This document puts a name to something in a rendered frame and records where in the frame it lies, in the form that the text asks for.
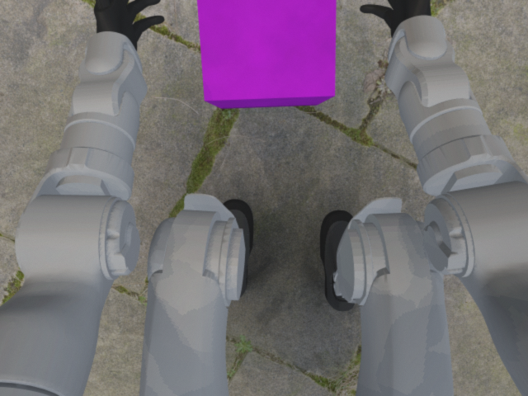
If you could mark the robot right shin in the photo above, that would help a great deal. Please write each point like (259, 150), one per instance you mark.
(385, 205)

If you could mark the robot right hand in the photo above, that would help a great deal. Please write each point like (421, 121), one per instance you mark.
(402, 10)

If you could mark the robot left forearm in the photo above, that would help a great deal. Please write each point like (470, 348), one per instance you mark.
(100, 134)

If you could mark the robot shin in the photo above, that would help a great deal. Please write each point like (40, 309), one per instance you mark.
(158, 244)
(385, 205)

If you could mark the robot right forearm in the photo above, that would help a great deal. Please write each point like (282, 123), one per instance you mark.
(454, 146)

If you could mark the robot left shin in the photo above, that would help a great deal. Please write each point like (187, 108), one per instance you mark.
(158, 244)

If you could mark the robot left upper arm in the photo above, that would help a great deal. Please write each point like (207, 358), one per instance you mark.
(71, 249)

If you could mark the robot right upper arm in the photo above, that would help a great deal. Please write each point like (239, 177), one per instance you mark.
(480, 235)

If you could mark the carton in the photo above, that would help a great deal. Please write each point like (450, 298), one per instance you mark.
(267, 53)

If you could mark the robot left hand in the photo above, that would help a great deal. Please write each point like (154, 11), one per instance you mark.
(117, 16)

